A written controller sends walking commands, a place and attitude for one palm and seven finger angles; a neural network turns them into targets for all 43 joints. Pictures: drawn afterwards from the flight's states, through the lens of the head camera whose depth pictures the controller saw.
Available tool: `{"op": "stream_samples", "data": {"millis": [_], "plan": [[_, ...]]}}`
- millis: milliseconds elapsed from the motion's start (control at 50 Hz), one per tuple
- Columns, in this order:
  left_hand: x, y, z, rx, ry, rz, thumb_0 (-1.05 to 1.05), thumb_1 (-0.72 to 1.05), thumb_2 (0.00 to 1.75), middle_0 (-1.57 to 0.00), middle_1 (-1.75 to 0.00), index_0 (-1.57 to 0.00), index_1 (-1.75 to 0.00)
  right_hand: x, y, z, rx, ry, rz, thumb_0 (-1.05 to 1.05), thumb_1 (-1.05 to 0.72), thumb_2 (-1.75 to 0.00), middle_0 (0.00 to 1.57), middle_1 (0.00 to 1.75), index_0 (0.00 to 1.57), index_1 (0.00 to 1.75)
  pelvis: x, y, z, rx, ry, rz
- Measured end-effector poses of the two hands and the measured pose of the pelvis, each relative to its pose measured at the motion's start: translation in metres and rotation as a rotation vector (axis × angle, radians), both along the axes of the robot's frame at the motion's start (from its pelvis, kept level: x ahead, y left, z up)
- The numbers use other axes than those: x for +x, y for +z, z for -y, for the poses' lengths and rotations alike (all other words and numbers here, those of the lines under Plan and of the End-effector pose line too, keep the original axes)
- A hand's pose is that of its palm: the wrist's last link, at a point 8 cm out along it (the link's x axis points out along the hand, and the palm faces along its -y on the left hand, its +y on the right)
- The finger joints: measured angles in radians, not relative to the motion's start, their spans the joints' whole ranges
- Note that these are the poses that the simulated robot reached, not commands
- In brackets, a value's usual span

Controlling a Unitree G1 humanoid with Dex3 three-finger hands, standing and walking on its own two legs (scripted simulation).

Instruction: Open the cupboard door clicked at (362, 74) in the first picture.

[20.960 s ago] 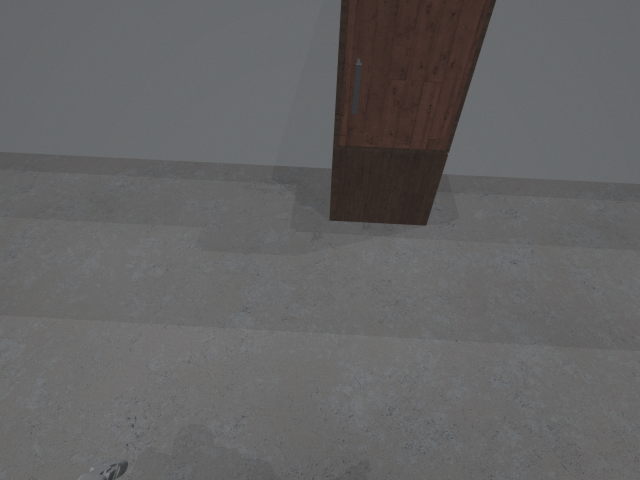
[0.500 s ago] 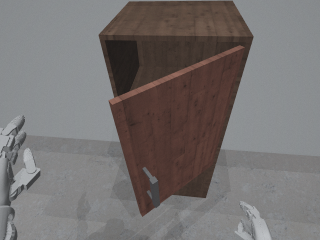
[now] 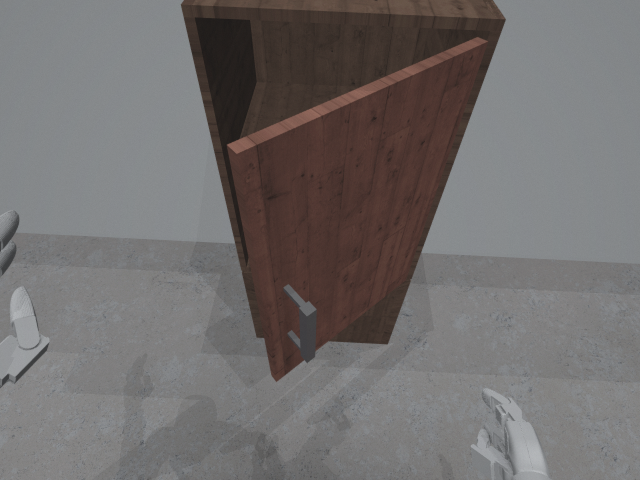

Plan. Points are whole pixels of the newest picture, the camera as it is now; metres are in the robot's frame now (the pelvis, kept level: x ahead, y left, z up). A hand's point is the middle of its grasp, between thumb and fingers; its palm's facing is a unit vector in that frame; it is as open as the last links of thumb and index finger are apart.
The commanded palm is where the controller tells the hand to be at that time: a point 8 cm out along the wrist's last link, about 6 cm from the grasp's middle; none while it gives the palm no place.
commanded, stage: step back with the hand held close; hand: left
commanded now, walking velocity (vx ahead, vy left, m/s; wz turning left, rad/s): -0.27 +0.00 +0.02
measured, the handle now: (299, 325) +0.36 +0.06 -0.10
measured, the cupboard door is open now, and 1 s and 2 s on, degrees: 43 43 43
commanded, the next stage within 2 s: stop stepping back and stand still in 0.64 s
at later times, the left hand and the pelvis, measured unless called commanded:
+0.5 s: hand out of the picture +0.12 +0.28 +0.17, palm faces +0.48 -0.73 -0.48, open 7.4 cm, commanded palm +0.04 +0.31 +0.18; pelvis -0.07 -0.01 -0.01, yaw +5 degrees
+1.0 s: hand out of the picture +0.06 +0.21 +0.16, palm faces +0.33 -0.81 -0.49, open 7.4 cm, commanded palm -0.01 +0.24 +0.18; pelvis -0.16 -0.06 +0.01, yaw -2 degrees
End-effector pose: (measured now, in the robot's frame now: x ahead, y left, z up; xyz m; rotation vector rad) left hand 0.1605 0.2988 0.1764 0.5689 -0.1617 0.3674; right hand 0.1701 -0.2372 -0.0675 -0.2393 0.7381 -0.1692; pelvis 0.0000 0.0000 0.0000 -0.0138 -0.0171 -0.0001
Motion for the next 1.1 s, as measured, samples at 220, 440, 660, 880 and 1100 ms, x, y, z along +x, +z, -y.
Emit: {"op": "stream_samples", "data": {"millis": [220, 440, 660, 880, 1100], "plan": [[-0.056, 0.005, 0.0, 0.06, 0.046, 0.099, 0.01, 0.89, 0.9, -0.21, -0.3, -0.21, -0.31, -0.029, -0.011, -0.008, -0.005, 0.093, 0.01, 0.01, -0.9, -0.9, 0.2, 0.3, 0.2, 0.3, -0.033, -0.012, 0.007, -0.008, 0.061, 0.016], [-0.075, 0.009, -0.006, 0.043, 0.01, 0.167, 0.01, 0.88, 0.9, -0.21, -0.3, -0.21, -0.31, -0.065, -0.013, -0.008, -0.038, 0.064, -0.008, 0.01, -0.9, -0.9, 0.2, 0.3, 0.2, 0.3, -0.065, -0.013, 0.0, -0.044, 0.08, 0.012], [-0.112, -0.003, 0.022, 0.049, 0.012, 0.089, 0.01, 0.89, 0.9, -0.2, -0.3, -0.2, -0.31, -0.083, -0.025, -0.005, 0.037, 0.152, 0.014, 0.01, -0.9, -0.9, 0.2, 0.3, 0.2, 0.3, -0.108, -0.02, 0.03, 0.011, -0.003, -0.124], [-0.116, 0.031, 0.046, 0.073, -0.137, 0.136, 0.01, 0.88, 0.9, -0.21, -0.3, -0.21, -0.31, -0.131, 0.016, 0.038, -0.025, 0.03, 0.023, 0.02, -0.9, -0.9, 0.21, 0.3, 0.2, 0.3, -0.126, 0.006, 0.045, -0.02, -0.014, -0.054], [-0.177, -0.005, 0.081, -0.031, -0.044, -0.008, 0.01, 0.89, 0.9, -0.21, -0.3, -0.21, -0.31, -0.192, 0.015, 0.08, -0.023, 0.014, 0.076, 0.01, -0.9, -0.9, 0.2, 0.3, 0.2, 0.3, -0.183, 0.001, 0.081, -0.016, -0.01, 0.013]]}}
